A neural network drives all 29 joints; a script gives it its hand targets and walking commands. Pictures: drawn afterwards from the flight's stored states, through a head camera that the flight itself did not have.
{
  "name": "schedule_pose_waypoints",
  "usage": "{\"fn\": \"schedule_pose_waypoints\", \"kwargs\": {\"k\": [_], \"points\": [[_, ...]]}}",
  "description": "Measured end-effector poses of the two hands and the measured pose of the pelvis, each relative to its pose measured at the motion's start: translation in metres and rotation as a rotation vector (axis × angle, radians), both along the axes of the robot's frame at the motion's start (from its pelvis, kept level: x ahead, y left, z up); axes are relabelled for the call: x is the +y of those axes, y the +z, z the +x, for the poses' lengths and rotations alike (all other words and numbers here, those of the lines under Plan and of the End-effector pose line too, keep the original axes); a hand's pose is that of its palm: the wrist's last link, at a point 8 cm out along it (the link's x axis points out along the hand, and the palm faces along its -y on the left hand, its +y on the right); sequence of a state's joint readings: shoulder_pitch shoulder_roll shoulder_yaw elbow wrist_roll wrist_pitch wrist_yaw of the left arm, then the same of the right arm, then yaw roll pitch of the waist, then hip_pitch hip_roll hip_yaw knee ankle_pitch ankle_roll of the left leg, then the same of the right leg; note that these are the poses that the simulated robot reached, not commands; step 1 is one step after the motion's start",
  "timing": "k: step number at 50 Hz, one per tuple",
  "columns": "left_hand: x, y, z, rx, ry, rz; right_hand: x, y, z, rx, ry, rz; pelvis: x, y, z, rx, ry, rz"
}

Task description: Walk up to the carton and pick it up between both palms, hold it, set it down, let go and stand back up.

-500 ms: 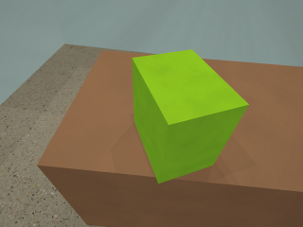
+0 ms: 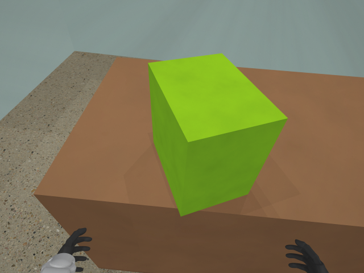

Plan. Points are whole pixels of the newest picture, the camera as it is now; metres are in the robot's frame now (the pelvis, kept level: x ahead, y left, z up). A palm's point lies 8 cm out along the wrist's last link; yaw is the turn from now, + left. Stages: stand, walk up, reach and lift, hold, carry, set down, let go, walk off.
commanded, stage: reach and lift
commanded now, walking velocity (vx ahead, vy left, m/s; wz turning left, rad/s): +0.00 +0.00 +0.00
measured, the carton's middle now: (201, 133) +0.43 -0.03 +0.09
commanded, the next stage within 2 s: none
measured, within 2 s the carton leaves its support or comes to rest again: neither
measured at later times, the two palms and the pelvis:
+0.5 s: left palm out of the picture +0.14 +0.24 -0.04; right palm out of the picture +0.13 -0.28 -0.05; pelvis -0.01 -0.01 +0.01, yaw -1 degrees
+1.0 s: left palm out of the picture +0.14 +0.19 -0.01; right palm out of the picture +0.15 -0.29 -0.02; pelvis +0.00 -0.01 +0.01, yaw -3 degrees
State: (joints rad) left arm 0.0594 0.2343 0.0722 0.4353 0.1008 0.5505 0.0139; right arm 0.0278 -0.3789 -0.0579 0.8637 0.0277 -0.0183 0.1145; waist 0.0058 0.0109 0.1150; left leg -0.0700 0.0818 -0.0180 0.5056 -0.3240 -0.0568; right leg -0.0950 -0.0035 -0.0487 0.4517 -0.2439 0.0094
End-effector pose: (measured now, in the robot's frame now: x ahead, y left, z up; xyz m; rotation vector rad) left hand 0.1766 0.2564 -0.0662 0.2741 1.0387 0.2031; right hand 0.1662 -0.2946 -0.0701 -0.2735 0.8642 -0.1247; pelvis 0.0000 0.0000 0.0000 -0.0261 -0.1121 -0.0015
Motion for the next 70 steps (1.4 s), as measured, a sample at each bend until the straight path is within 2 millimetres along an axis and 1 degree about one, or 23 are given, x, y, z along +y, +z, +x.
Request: {"fn": "schedule_pose_waypoints", "kwargs": {"k": [3, 5, 9, 12, 17, 21, 31, 36, 42, 49, 58, 62, 70], "points": [[-0.003, 0.001, -0.012, -0.002, 0.038, -0.009, -0.01, 0.004, -0.003, 0.006, 0.018, -0.018, -0.007, 0.002, 0.001, -0.007, 0.005, 0.009], [-0.004, 0.002, -0.021, -0.009, 0.065, -0.012, -0.013, 0.006, -0.005, 0.01, 0.031, -0.019, -0.011, 0.003, 0.0, -0.007, 0.007, 0.014], [-0.003, 0.005, -0.034, -0.038, 0.101, -0.013, -0.01, 0.008, -0.011, 0.006, 0.052, 0.001, -0.018, 0.004, -0.003, 0.004, 0.011, 0.02], [-0.004, 0.01, -0.039, -0.069, 0.108, -0.01, -0.003, 0.008, -0.017, -0.007, 0.057, 0.029, -0.02, 0.005, -0.005, 0.014, 0.013, 0.02], [-0.008, 0.017, -0.042, -0.115, 0.096, -0.012, 0.008, 0.008, -0.027, -0.031, 0.051, 0.067, -0.019, 0.006, -0.008, 0.02, 0.004, 0.021], [-0.015, 0.023, -0.041, -0.155, 0.084, -0.025, 0.012, 0.011, -0.034, -0.047, 0.041, 0.087, -0.014, 0.007, -0.01, 0.022, -0.006, 0.02], [-0.03, 0.034, -0.035, -0.262, 0.085, -0.052, 0.011, 0.029, -0.039, -0.103, 0.035, 0.112, -0.005, 0.009, -0.012, 0.028, -0.042, 0.023], [-0.039, 0.043, -0.033, -0.322, 0.1, -0.058, 0.005, 0.037, -0.036, -0.125, 0.048, 0.126, -0.004, 0.01, -0.011, 0.037, -0.049, 0.023], [-0.051, 0.051, -0.034, -0.371, 0.117, -0.065, 0.001, 0.047, -0.026, -0.18, 0.073, 0.141, -0.005, 0.01, -0.008, 0.048, -0.056, 0.024], [-0.068, 0.056, -0.033, -0.431, 0.134, -0.079, 0.005, 0.052, -0.016, -0.232, 0.107, 0.176, -0.012, 0.01, -0.003, 0.059, -0.057, 0.027], [-0.093, 0.072, -0.024, -0.543, 0.137, -0.113, 0.011, 0.057, -0.009, -0.308, 0.133, 0.207, -0.018, 0.009, -0.001, 0.076, -0.051, 0.026], [-0.098, 0.08, -0.02, -0.589, 0.142, -0.117, 0.009, 0.065, -0.005, -0.355, 0.137, 0.209, -0.02, 0.009, -0.002, 0.081, -0.052, 0.026], [-0.102, 0.096, -0.017, -0.673, 0.184, -0.121, 0.004, 0.082, 0.001, -0.433, 0.158, 0.212, -0.023, 0.009, -0.007, 0.085, -0.056, 0.029]]}}
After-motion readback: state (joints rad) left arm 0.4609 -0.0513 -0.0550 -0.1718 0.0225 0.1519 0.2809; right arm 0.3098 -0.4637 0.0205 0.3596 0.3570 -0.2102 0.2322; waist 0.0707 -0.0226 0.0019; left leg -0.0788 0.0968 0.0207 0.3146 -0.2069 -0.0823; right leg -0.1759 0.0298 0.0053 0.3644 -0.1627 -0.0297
